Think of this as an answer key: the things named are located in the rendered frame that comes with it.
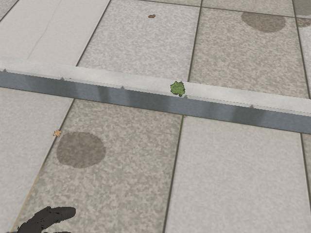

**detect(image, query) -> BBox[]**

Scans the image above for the robot left hand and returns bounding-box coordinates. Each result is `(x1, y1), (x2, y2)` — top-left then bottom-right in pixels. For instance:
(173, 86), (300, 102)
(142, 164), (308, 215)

(17, 206), (76, 233)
